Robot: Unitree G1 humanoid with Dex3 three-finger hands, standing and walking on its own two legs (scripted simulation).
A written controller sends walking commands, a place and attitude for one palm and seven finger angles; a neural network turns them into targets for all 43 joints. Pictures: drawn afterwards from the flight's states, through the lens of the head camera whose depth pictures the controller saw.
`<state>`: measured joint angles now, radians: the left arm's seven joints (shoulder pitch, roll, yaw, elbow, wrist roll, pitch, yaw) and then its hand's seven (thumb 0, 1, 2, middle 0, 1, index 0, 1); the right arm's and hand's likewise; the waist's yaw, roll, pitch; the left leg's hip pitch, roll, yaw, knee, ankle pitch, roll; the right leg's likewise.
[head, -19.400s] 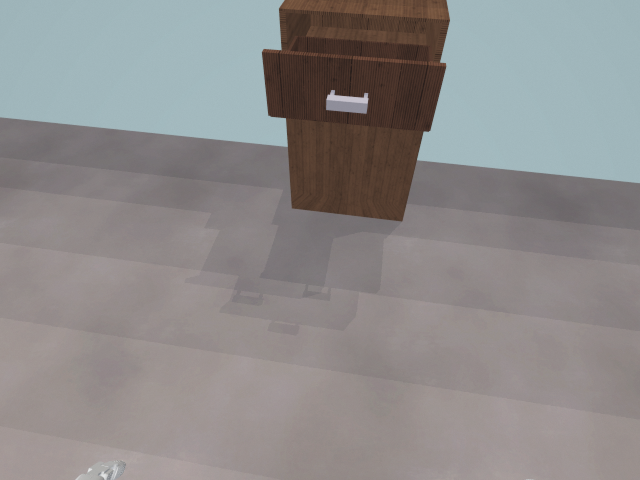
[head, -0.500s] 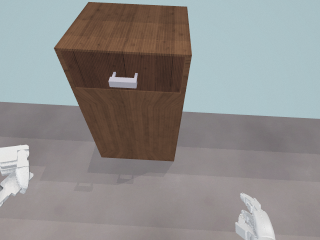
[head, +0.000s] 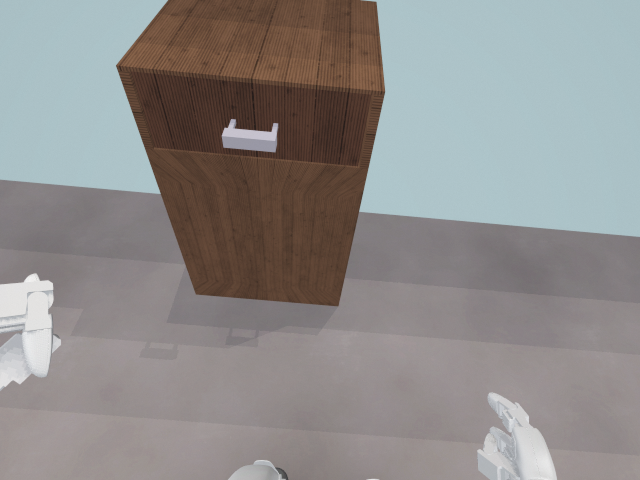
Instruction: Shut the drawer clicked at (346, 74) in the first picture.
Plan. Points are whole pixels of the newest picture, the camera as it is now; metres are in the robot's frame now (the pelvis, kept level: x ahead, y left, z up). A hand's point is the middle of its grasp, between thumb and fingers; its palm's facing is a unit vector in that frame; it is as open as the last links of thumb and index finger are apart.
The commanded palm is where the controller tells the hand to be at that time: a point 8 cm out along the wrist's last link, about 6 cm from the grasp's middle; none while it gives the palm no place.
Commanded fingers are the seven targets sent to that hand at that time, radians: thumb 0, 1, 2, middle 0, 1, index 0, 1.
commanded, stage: step back with the hand held close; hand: left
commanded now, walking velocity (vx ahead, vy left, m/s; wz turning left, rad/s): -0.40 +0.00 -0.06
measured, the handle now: (252, 132) +0.74 +0.16 -0.02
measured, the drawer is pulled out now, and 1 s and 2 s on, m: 0.00 0.00 0.00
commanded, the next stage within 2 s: stop stepping back and stand still in 0.46 s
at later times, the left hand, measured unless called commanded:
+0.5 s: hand (14, 455) +0.12 +0.21 +0.19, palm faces +0.20 -0.85 -0.48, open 3.2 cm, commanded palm +0.05 +0.27 +0.19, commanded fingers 0.00 0.90 0.90 -1.40 -1.60 -1.40 -1.60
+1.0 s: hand out of the picture +0.01 +0.24 +0.19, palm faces +0.30 -0.84 -0.45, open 3.3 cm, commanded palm -0.02 +0.28 +0.19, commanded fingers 0.00 0.90 0.90 -1.40 -1.60 -1.40 -1.60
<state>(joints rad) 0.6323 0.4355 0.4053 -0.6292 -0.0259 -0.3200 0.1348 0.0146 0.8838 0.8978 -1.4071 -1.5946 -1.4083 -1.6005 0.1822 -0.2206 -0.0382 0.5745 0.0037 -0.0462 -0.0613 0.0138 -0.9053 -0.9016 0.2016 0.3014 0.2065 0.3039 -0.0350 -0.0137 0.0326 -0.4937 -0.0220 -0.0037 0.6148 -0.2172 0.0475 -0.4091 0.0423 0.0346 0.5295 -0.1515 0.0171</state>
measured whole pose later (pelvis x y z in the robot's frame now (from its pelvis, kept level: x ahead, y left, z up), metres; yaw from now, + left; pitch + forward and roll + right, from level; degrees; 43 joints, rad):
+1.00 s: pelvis -0.18 +0.01 +0.02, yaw -5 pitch +0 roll +0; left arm 0.67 0.42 0.39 -0.62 -0.04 -0.23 0.13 0.01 0.89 0.90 -1.41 -1.60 -1.41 -1.60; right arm 0.23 -0.16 0.03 0.62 -0.02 -0.10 -0.06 0.01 -0.90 -0.90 0.20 0.30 0.21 0.30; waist 0.02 -0.04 -0.04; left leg -0.46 -0.01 0.03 0.79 -0.31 0.00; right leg -0.22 0.02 -0.02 0.46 -0.24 -0.05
